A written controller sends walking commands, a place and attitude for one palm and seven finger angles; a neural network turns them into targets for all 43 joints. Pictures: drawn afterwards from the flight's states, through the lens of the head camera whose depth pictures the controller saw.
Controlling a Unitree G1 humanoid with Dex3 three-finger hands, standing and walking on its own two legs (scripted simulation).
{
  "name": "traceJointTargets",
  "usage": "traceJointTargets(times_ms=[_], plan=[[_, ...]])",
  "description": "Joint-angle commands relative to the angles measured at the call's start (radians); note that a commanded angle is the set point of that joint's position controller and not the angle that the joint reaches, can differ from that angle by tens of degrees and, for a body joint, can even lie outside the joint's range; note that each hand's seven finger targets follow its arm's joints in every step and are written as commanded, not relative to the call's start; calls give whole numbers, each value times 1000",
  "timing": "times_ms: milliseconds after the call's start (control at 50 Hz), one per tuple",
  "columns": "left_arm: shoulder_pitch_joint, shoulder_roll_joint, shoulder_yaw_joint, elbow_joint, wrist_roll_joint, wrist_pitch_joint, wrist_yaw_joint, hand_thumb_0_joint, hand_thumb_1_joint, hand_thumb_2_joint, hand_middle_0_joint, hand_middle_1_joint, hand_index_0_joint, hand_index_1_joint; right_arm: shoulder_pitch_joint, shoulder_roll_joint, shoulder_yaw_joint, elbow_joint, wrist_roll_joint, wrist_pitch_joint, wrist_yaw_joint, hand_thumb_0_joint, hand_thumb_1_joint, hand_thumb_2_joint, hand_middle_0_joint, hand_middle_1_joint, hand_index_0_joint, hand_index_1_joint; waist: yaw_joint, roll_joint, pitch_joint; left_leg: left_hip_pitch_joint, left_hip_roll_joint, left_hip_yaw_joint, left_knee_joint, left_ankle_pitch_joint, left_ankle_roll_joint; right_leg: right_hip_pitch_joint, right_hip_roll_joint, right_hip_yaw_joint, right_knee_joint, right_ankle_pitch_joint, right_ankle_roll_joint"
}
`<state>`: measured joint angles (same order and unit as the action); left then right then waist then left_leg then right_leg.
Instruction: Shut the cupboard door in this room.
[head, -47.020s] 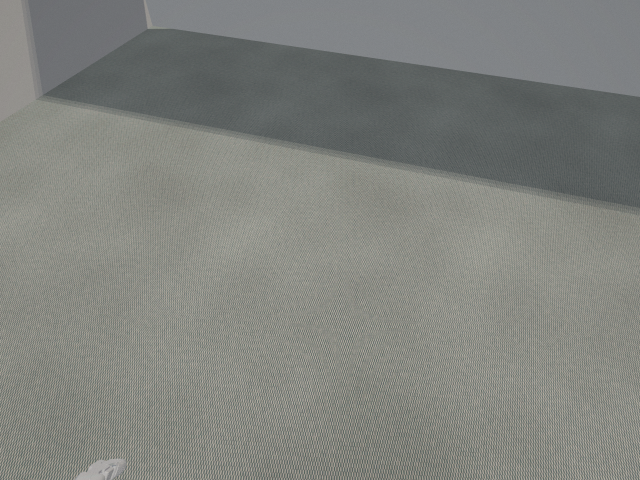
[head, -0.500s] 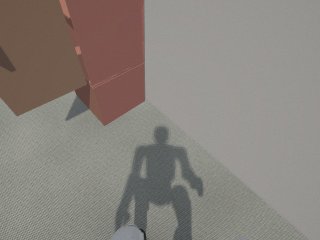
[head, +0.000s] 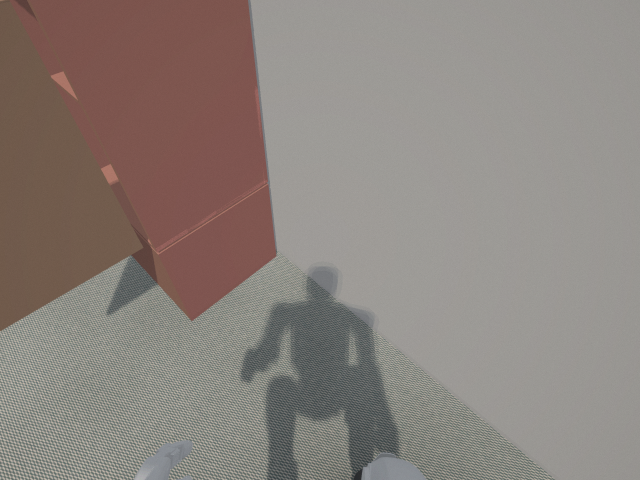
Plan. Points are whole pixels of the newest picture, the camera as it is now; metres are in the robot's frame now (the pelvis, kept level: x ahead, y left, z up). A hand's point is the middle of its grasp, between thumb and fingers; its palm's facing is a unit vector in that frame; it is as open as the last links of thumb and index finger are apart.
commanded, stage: turn to face it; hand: left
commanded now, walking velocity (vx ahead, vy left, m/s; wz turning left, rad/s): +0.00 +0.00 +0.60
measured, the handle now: out of the picture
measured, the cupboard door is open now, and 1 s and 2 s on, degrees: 88 88 88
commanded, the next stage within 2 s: take the last steps up to it in 1.20 s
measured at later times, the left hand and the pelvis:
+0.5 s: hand out of the picture +0.05 +0.24 -0.19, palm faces +0.36 -0.90 -0.22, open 7.3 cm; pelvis +0.05 +0.02 -0.02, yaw +18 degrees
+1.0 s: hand out of the picture +0.06 +0.24 -0.15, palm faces +0.52 -0.80 -0.28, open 7.4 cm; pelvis +0.06 +0.00 +0.00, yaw +33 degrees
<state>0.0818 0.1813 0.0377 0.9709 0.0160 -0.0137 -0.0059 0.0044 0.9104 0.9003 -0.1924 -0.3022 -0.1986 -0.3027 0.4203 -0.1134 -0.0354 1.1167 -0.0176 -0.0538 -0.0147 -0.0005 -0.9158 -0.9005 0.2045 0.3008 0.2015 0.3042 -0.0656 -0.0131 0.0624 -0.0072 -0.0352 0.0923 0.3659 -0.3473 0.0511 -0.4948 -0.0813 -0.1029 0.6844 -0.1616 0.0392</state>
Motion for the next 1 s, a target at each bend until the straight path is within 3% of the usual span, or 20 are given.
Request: traceJointTargets(times_ms=[0, 20, 40, 60, 80, 120, 160, 220, 280, 360, 420, 440, 460, 480, 500, 520, 560, 620, 880, 980], plan=[[220, 125, 32, -19, 0, -41, 12, 0, 900, 900, -200, -300, -200, -300, -16, -175, -43, -58, 17, 0, -13, 0, -900, -900, 200, 300, 200, 300, 148, 55, -131, -150, 189, -148, 345, 852, 8, 425, -25, 19, -218, 289, -24], [344, 218, 53, 13, 9, -56, 25, 0, 900, 900, -200, -300, -200, -300, 8, -131, -44, -78, 27, -2, -6, 0, -900, -900, 200, 300, 200, 300, 177, -155, -258, -397, 50, -70, 656, 292, -46, 706, -301, 258, -175, 794, -132], [388, 254, 58, 16, -3, -49, 26, 0, 900, 900, -200, -300, -200, -300, 36, -142, -50, -97, 30, 8, -8, 0, -900, -900, 200, 300, 200, 300, 160, -136, -297, -472, -20, -83, 867, -278, -65, 719, -454, 307, -178, 1124, -230], [316, 232, 56, -9, -7, -41, 33, 0, 900, 900, -200, -300, -200, -300, 3, -117, -49, -106, 30, 25, -9, 0, -900, -900, 200, 300, 200, 300, 149, -158, -279, -474, 32, -142, 957, -269, -61, 610, -464, 318, -233, 918, -249], [227, 199, 50, -39, -7, -34, 34, 0, 900, 900, -200, -300, -200, -300, -22, -110, -49, -107, 18, 42, 0, 0, -900, -900, 200, 300, 200, 300, 119, -146, -208, -494, 69, -142, 1008, -204, -71, 489, -411, 285, -283, 616, -227], [122, 136, 39, -70, -8, -28, 40, 0, 900, 900, -200, -300, -200, -300, -57, -99, -50, -109, 8, 79, 17, 0, -900, -900, 200, 300, 200, 300, 66, -81, -108, -492, 106, -132, 994, -84, -86, 281, -337, 143, -362, 276, -169], [71, 119, 36, -76, 2, -22, 43, 0, 900, 900, -200, -300, -200, -300, -45, -90, -55, -114, 3, 99, 25, 0, -900, -900, 200, 300, 200, 300, 35, -116, -68, -457, 116, -108, 922, -38, -102, 177, -294, 54, -410, 101, -130], [63, 125, 47, -79, 7, -11, 40, 0, 900, 900, -200, -300, -200, -300, -70, -94, -57, -140, -4, 115, 31, 0, -900, -900, 200, 300, 200, 300, 30, -145, -35, -448, 122, -67, 797, -7, -115, 141, -273, -10, -450, -70, -122], [76, 159, 58, -78, 12, -1, 38, 0, 900, 900, -200, -300, -200, -300, -152, -105, -54, -184, -3, 111, 39, 0, -900, -900, 200, 300, 200, 300, 52, -157, -7, -453, 126, -32, 645, -21, -117, 181, -289, -40, -444, -114, -131], [140, 207, 75, -77, 18, 10, 35, 0, 900, 900, -200, -300, -200, -300, -258, -124, -49, -246, 3, 93, 47, 0, -900, -900, 200, 300, 200, 300, 98, -145, -36, -414, 113, -4, 454, -84, -101, 277, -339, -48, -351, 12, -149], [162, 234, 81, -87, 10, 20, 25, 0, 900, 900, -200, -300, -200, -300, -236, -163, -53, -260, -1, 83, 45, 0, -900, -900, 200, 300, 200, 300, 75, -110, -80, -269, 80, 35, 239, 29, -89, 267, -320, -104, -204, 70, -96], [160, 225, 78, -93, 3, 25, 20, 0, 900, 900, -200, -300, -200, -300, -189, -202, -61, -254, -2, 76, 46, 0, -900, -900, 200, 300, 200, 300, 42, -32, -117, -148, 94, -1, 106, 121, -78, 207, -295, -131, -79, 36, -56], [162, 170, 70, -126, -2, 31, 12, 0, 900, 900, -200, -300, -200, -300, -145, -311, -85, -263, -8, 67, 42, 0, -900, -900, 200, 300, 200, 300, 16, 248, -138, -29, 306, -313, -8, 300, 12, 1, -164, -172, 162, -233, 23], [93, 132, 48, -173, 3, 33, 13, 0, 900, 900, -200, -300, -200, -300, -96, -395, -101, -258, -7, 69, 34, 0, -900, -900, 200, 300, 200, 300, -24, 403, -134, -20, 477, -537, -56, 558, 132, -144, -68, -93, 351, -554, 56], [36, 156, 48, -172, 7, 46, 25, 0, 900, 900, -200, -300, -200, -300, -90, -389, -98, -237, -3, 69, 20, 0, -900, -900, 200, 300, 200, 300, -36, 350, -146, -65, 461, -529, -55, 515, 153, -152, -68, 38, 442, -502, 45], [26, 152, 54, -163, 0, 43, 22, 0, 900, 900, -200, -300, -200, -300, -153, -367, -92, -256, -3, 71, 10, 0, -900, -900, 200, 300, 200, 300, -7, 305, -112, -101, 411, -479, -51, 414, 149, -168, -62, 63, 482, -423, 43], [79, 160, 60, -119, 3, 39, 6, 0, 900, 900, -200, -300, -200, -300, -261, -304, -69, -286, -4, 62, 5, 0, -900, -900, 200, 300, 200, 300, 52, 162, -84, -154, 306, -345, -48, 384, 99, -124, -58, 79, 485, -257, 50], [131, 161, 60, -95, 1, 43, 9, 0, 900, 900, -200, -300, -200, -300, -257, -291, -64, -290, 2, 55, 6, 0, -900, -900, 200, 300, 200, 300, 64, 138, -120, -113, 254, -283, -44, 457, 83, -82, -42, 83, 456, -187, 64], [33, 142, 44, -148, -11, 36, 27, 0, 900, 900, -200, -300, -200, -300, -176, -289, -86, -252, -6, 74, 6, 0, -900, -900, 200, 300, 200, 300, 22, 158, -136, -98, 251, -499, -1, 466, 137, 22, 25, 113, 157, -299, 56], [143, 145, 45, -126, -16, 25, 34, 0, 900, 900, -200, -300, -200, -300, -234, -264, -82, -260, 0, 81, 11, 0, -900, -900, 200, 300, 200, 300, 81, 125, -154, -292, 174, -499, 52, 362, 74, 330, 60, 90, -193, -131, 21]])
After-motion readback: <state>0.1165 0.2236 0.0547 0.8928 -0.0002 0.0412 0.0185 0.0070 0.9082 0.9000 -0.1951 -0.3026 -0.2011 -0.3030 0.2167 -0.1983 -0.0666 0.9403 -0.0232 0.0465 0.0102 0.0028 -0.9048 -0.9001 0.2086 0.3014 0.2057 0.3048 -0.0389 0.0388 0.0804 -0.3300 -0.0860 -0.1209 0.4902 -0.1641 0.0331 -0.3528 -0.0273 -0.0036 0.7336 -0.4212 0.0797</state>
